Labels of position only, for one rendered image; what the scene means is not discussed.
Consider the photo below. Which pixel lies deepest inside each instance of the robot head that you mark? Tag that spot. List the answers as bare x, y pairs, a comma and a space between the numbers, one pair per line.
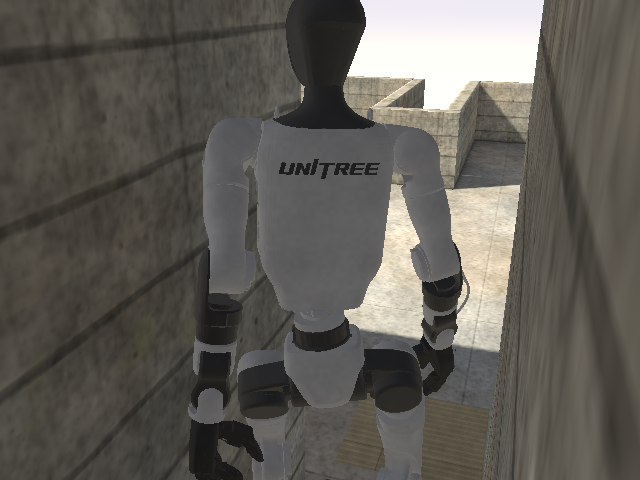
322, 39

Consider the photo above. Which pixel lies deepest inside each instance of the robot left forearm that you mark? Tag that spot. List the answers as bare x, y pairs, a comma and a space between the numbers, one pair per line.
215, 345

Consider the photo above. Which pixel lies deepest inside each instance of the robot left hand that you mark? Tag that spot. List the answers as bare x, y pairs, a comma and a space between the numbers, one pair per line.
205, 461

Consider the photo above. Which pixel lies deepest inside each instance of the robot left upper arm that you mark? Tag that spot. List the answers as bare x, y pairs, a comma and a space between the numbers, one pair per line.
231, 147

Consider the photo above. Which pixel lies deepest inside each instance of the robot right forearm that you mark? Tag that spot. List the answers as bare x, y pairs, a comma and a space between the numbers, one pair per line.
440, 302

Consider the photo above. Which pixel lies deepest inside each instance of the robot right hand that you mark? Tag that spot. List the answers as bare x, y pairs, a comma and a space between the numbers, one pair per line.
441, 360

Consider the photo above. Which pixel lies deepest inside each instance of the robot right upper arm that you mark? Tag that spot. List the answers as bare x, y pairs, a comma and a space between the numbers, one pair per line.
417, 159

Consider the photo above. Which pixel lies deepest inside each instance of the humanoid robot torso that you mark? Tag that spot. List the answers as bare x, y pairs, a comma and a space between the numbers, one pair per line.
323, 198

